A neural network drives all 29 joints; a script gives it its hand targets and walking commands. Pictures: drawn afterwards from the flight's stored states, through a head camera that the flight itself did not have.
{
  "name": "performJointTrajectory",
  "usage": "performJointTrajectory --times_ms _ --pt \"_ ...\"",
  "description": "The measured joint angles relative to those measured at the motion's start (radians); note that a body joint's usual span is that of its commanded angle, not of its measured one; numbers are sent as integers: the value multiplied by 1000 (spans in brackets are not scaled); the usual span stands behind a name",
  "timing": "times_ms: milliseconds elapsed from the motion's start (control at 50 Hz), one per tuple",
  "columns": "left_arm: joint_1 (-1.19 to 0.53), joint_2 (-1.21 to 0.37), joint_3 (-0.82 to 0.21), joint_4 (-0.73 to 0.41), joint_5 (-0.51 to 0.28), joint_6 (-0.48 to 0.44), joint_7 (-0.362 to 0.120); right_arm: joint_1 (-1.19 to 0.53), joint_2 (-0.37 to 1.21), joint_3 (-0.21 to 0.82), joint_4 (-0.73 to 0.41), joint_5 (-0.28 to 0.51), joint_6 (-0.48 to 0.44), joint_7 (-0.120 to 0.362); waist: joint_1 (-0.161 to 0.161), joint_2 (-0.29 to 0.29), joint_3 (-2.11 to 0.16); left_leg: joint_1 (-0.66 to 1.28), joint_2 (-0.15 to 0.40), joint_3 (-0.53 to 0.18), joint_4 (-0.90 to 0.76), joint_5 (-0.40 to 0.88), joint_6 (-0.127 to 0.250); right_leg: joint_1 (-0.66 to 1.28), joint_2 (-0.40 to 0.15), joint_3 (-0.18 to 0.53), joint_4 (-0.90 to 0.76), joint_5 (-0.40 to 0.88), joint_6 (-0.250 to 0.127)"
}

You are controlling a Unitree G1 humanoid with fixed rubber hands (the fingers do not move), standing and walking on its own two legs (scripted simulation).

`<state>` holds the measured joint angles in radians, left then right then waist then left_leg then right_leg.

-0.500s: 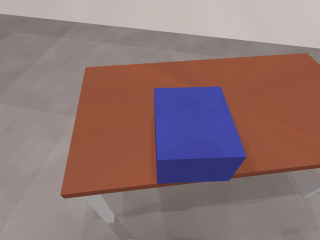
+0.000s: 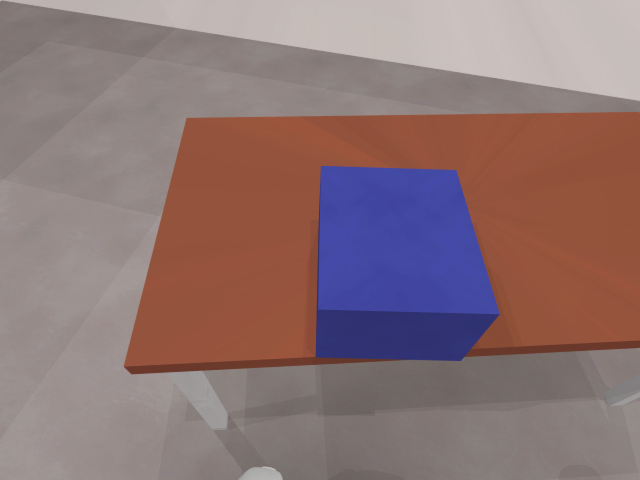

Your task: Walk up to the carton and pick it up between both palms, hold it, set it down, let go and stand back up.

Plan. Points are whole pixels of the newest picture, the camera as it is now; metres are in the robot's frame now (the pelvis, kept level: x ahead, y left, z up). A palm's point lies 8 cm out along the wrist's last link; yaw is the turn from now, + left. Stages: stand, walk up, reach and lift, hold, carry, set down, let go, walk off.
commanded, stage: walk up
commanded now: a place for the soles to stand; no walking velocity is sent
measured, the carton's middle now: (388, 260) +0.47 -0.09 -0.08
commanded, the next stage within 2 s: none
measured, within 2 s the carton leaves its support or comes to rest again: neither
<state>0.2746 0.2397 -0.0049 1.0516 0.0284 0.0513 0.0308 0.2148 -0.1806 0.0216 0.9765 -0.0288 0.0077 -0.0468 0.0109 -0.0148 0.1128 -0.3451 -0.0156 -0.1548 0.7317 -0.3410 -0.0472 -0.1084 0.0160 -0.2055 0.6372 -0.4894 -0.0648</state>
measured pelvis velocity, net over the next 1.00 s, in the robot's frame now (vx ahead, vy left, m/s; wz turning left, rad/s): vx -0.01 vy -0.16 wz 0.10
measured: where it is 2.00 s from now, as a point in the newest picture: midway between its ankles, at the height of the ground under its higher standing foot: outside the picture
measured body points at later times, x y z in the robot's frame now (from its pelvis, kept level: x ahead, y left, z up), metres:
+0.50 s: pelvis -0.03 -0.11 -0.02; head +0.01 -0.12 +0.43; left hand +0.06 +0.16 -0.15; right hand +0.03 -0.39 -0.16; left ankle +0.02 +0.10 -0.69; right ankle +0.02 -0.25 -0.72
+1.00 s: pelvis -0.01 -0.16 +0.02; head -0.01 -0.17 +0.47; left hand -0.02 +0.08 -0.12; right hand +0.06 -0.38 -0.14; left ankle -0.01 -0.04 -0.71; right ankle +0.01 -0.25 -0.71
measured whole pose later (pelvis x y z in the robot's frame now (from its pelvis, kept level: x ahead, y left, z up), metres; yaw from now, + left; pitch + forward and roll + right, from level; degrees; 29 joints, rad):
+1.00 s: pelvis -0.01 -0.16 +0.02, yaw +6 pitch -3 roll +0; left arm 0.32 0.19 -0.03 0.97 0.02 -0.03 0.02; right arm 0.23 -0.20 0.02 1.05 -0.03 0.01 0.00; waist 0.01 0.03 0.04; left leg -0.20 -0.01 -0.01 0.49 -0.25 0.01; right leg -0.20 0.01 -0.06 0.49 -0.24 -0.04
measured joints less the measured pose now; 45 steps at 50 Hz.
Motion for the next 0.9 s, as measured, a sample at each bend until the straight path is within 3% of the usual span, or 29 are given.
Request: performJointTrajectory --times_ms 140,220,260,320,380,420,460,500,540,580,640,680,720,900 --pt "3 18 17 -22 16 12 -10 -3 9 -6 -20 0 -10 -14 7 -19 6 -12 -7 2 7 -1 0 -32 -10 6 48 -10 5" --pt "-54 70 56 -80 42 47 -33 35 21 -27 -60 7 -35 -54 -22 -45 38 -31 -18 -20 10 12 -8 -207 33 179 413 -110 102" --pt "-86 88 74 -117 41 44 -36 55 17 -38 -59 1 -25 -61 -21 -53 46 -34 -11 -25 1 19 -15 -281 25 235 497 -109 125" --pt "-112 105 87 -170 35 39 -48 64 6 -53 -61 -13 -15 -56 -26 -55 47 -50 17 -31 -6 26 -39 -350 -12 287 475 -107 125" --pt "-126 113 86 -206 20 29 -56 58 -12 -66 -83 -17 -20 -45 -45 -42 47 -70 53 -55 12 21 -78 -352 -55 308 348 -85 109" --pt "-133 103 78 -214 -1 13 -54 44 -33 -75 -92 -17 -12 -32 -54 -12 56 -85 83 -89 55 -1 -86 -312 -62 281 218 70 113" --pt "-131 62 52 -209 -9 -2 -47 28 -69 -86 -86 -10 8 -22 -65 48 65 -103 76 -151 147 -128 -22 -291 -30 223 230 104 113" --pt "-111 20 28 -201 -7 2 -36 18 -95 -86 -92 -7 23 -23 -46 53 50 -123 17 -114 272 -269 9 -288 -32 223 235 85 95" --pt "-96 -23 7 -189 -3 6 -30 9 -117 -83 -107 -4 14 -19 -41 70 48 -130 -11 -31 340 -300 29 -261 -32 209 198 95 81" --pt "-80 -52 -8 -180 5 1 -30 7 -122 -77 -118 -2 3 -8 -39 79 38 -108 -12 63 312 -268 36 -239 -31 191 156 117 72" --pt "-56 -73 -20 -168 9 -21 -31 10 -107 -62 -108 4 -1 13 -34 82 10 -7 -3 162 105 -142 43 -228 -22 165 119 135 62" --pt "-51 -65 -19 -159 5 -33 -28 3 -71 -49 -82 5 0 25 -26 44 10 44 -20 182 -2 -13 73 -222 -36 172 118 136 57" --pt "-38 -63 -18 -157 -4 -38 -24 12 -40 -31 -56 17 6 37 -14 25 0 67 -22 184 -42 10 84 -202 -36 175 86 149 52" --pt "37 -62 -29 -126 -5 -83 -13 15 -4 1 35 3 15 59 -2 43 -64 125 7 154 -196 74 53 -122 -4 147 -108 236 23"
